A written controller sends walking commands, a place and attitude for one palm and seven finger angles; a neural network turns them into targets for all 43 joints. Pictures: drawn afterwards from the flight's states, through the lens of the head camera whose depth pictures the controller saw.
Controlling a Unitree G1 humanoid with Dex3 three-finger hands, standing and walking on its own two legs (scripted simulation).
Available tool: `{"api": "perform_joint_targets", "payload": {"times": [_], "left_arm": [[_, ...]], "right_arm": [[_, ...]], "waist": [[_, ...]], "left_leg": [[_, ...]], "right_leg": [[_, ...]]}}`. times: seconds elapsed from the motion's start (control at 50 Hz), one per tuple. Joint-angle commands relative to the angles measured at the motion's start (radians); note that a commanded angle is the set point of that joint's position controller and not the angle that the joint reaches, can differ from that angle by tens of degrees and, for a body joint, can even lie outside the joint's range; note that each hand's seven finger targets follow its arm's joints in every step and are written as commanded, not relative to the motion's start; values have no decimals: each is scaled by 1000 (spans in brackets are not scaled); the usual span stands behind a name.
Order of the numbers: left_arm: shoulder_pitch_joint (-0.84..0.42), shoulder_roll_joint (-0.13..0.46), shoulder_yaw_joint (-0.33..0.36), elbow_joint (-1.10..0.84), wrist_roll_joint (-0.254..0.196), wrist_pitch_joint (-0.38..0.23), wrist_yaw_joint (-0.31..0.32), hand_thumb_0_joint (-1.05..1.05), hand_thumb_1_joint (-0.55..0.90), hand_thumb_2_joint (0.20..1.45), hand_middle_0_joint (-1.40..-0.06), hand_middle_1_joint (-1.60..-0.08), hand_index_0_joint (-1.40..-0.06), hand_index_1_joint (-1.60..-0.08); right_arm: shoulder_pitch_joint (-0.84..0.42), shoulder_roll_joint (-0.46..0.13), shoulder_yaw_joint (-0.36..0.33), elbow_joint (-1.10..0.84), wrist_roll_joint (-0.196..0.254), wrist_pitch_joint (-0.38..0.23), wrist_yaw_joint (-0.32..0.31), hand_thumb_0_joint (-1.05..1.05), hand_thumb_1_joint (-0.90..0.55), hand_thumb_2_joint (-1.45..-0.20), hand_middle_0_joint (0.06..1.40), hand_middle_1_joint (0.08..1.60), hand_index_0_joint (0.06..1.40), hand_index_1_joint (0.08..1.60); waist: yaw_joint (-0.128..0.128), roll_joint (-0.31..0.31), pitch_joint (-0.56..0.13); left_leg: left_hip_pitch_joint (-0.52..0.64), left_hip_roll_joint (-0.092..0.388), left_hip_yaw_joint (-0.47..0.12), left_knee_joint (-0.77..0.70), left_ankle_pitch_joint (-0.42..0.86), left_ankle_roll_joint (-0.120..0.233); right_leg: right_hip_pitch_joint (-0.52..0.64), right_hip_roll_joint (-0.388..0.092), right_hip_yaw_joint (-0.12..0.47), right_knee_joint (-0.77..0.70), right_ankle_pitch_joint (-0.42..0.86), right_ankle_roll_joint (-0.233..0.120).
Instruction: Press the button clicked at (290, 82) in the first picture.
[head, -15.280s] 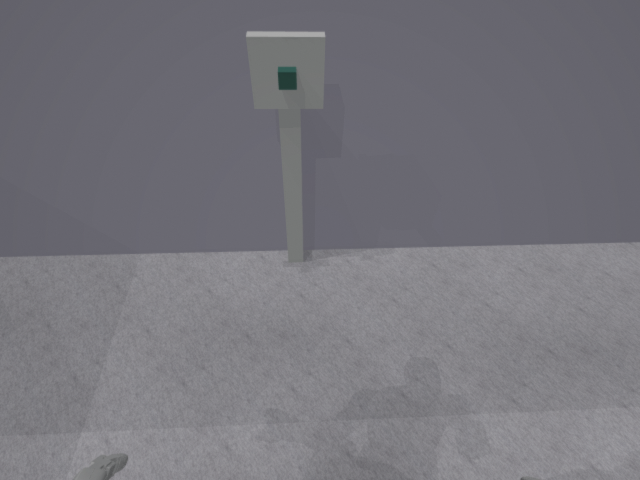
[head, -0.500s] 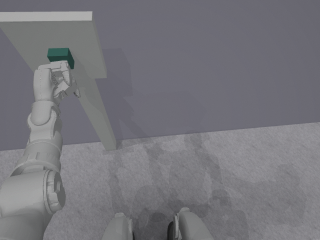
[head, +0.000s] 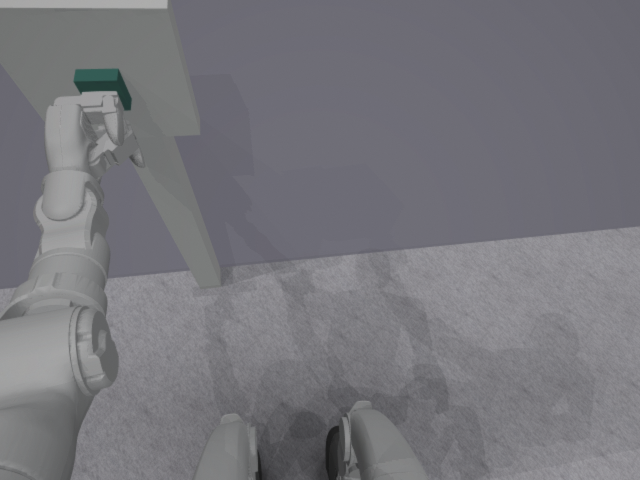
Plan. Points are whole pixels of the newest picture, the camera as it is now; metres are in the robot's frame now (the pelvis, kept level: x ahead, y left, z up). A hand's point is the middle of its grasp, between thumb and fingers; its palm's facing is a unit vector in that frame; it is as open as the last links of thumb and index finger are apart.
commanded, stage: pull the fist back off the button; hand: left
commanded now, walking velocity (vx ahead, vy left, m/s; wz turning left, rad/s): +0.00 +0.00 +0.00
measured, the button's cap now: (105, 85) +0.56 +0.21 +0.10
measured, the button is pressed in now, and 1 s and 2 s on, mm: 9 0 0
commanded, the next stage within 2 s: draw the hand back to the body in 1.06 s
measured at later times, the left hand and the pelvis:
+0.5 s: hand (134, 154) +0.49 +0.18 +0.07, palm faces +0.08 -1.00 -0.02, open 3.2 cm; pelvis +0.01 +0.01 +0.01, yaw -2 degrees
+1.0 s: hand (128, 219) +0.41 +0.18 +0.06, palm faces +0.07 -1.00 -0.01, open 3.1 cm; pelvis +0.04 +0.01 +0.03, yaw -1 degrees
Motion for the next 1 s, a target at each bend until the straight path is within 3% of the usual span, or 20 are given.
{"api": "perform_joint_targets", "payload": {"times": [0.0, 0.04, 0.1, 0.12, 0.18, 0.2, 0.24, 0.3, 0.36, 0.44, 0.46, 0.52, 0.62, 0.64, 0.66, 0.72, 0.8, 0.82, 0.86, 0.98], "left_arm": [[-612, 201, -15, -230, -3, -43, 12, 0, 900, 900, -1300, -1500, -1300, -1500], [-607, 245, 15, -240, -3, -43, 13, 0, 900, 900, -1300, -1500, -1300, -1500], [-505, 240, 32, -231, -9, -40, 1, 0, 900, 900, -1300, -1500, -1300, -1500], [-501, 204, 8, -250, -17, -40, -5, 0, 900, 900, -1300, -1500, -1300, -1500], [-437, 225, 39, -288, -32, -38, -13, 0, 900, 900, -1300, -1500, -1300, -1500], [-414, 208, 33, -304, -33, -42, -14, 0, 900, 900, -1300, -1500, -1300, -1500], [-392, 155, 0, -318, -42, -40, -13, 0, 900, 900, -1300, -1500, -1300, -1500], [-312, 182, 38, -329, -45, -47, 0, 0, 900, 900, -1300, -1500, -1300, -1500], [-225, 128, 8, -366, -45, -58, 2, 0, 900, 900, -1300, -1500, -1300, -1500], [-127, 129, 27, -381, -54, -57, 5, 0, 900, 900, -1300, -1500, -1300, -1500], [-112, 105, 12, -396, -60, -54, 2, 0, 900, 900, -1300, -1500, -1300, -1500], [-8, 104, 30, -473, -74, -56, -4, 0, 900, 900, -1300, -1500, -1300, -1500], [85, 6, -39, -660, -105, -64, -10, 0, 900, 900, -1300, -1500, -1300, -1500], [105, -22, -64, -689, -111, -60, -11, 0, 900, 900, -1300, -1500, -1300, -1500], [154, -7, -47, -711, -115, -56, -10, 0, 900, 900, -1300, -1500, -1300, -1500], [232, -77, -108, -761, -121, -35, -10, 0, 900, 900, -1300, -1500, -1300, -1500], [343, -60, -83, -810, -126, -13, 2, 0, 900, 900, -1300, -1500, -1300, -1500], [359, -81, -98, -838, -126, -13, 5, 0, 900, 900, -1300, -1500, -1300, -1500], [390, -107, -115, -877, -127, -15, 11, 0, 900, 900, -1300, -1500, -1300, -1500], [340, -139, -166, -935, -111, -22, 32, 0, 900, 900, -1300, -1500, -1300, -1500]], "right_arm": [[150, -186, -60, -55, 3, -22, -17, 0, -900, -900, 200, 300, 200, 300], [156, -191, -61, -58, 2, -23, -18, 0, -900, -900, 200, 300, 200, 300], [159, -188, -63, -75, 3, -18, -13, 0, -900, -900, 200, 300, 200, 300], [153, -182, -62, -77, 4, -16, -11, 0, -900, -900, 200, 300, 200, 300], [146, -182, -66, -90, 10, -8, -9, 0, -900, -900, 200, 300, 200, 300], [142, -180, -68, -97, 10, -6, -8, 0, -900, -900, 200, 300, 200, 300], [129, -172, -68, -97, 15, -4, -6, 0, -900, -900, 200, 300, 200, 300], [120, -174, -72, -109, 17, -2, -7, 0, -900, -900, 200, 300, 200, 300], [102, -160, -73, -126, 20, -1, -1, 0, -900, -900, 200, 300, 200, 300], [93, -158, -78, -139, 24, 6, -1, 0, -900, -900, 200, 300, 200, 300], [87, -154, -77, -145, 26, 8, 0, 0, -900, -900, 200, 300, 200, 300], [76, -150, -83, -165, 30, 11, 0, 0, -900, -900, 200, 300, 200, 300], [51, -133, -93, -172, 40, 4, -1, 0, -900, -900, 200, 300, 200, 300], [48, -130, -95, -170, 42, 1, -1, 0, -900, -900, 200, 300, 200, 300], [47, -133, -98, -168, 44, -1, -1, 0, -900, -900, 200, 300, 200, 300], [31, -125, -98, -171, 52, -9, -2, 0, -900, -900, 200, 300, 200, 300], [14, -128, -102, -181, 51, -18, -4, 0, -900, -900, 200, 300, 200, 300], [1, -122, -100, -185, 53, -23, -3, 0, -900, -900, 200, 300, 200, 300], [-15, -116, -99, -193, 53, -30, -2, 0, -900, -900, 200, 300, 200, 300], [-46, -113, -96, -181, 50, -54, -9, 0, -900, -900, 200, 300, 200, 300]], "waist": [[-84, 145, -419], [-74, 149, -458], [-45, 142, -500], [-45, 155, -488], [-21, 112, -490], [-12, 131, -503], [-15, 131, -454], [11, 80, -435], [33, 94, -432], [52, 48, -409], [51, 48, -399], [85, 56, -444], [86, 79, -472], [79, 74, -470], [94, 86, -464], [87, 91, -420], [110, 22, -384], [113, 54, -390], [118, 55, -375], [93, 57, -351]], "left_leg": [[308, -30, -65, -153, 77, 22], [314, -30, -64, -149, 100, 21], [327, -31, -56, -151, 152, 21], [338, -30, -54, -154, 160, 18], [331, -29, -44, -164, 167, 19], [355, -29, -45, -168, 187, 17], [357, -27, -39, -178, 171, 15], [340, -29, -36, -193, 157, 17], [356, -31, -22, -201, 187, 13], [329, -33, -8, -206, 211, 14], [329, -35, -3, -209, 217, 14], [370, -36, 3, -216, 286, 10], [481, -23, 0, -215, 439, 2], [495, -21, -1, -215, 456, 2], [504, -18, -4, -219, 490, -2], [519, -14, -6, -226, 527, -7], [479, -19, -6, -235, 514, -6], [491, -21, -2, -237, 517, -9], [500, -20, -6, -241, 521, -13], [492, -22, -16, -228, 421, -16]], "right_leg": [[144, 48, 84, -155, 34, 0], [167, 48, 86, -152, 48, 0], [214, 50, 88, -153, 84, -3], [207, 49, 83, -153, 90, -3], [260, 53, 87, -163, 104, 0], [260, 54, 83, -158, 119, -4], [240, 52, 78, -169, 108, -1], [281, 54, 79, -174, 101, -4], [301, 54, 78, -172, 134, -6], [350, 52, 84, -171, 183, -3], [361, 51, 85, -174, 197, -3], [411, 52, 84, -168, 263, -8], [417, 54, 72, -164, 364, -6], [416, 55, 69, -168, 377, -3], [421, 55, 68, -167, 390, -6], [404, 52, 60, -170, 396, -3], [446, 48, 57, -169, 415, -4], [444, 45, 59, -168, 415, -3], [435, 44, 54, -168, 398, -4], [384, 40, 54, -158, 330, -4]]}}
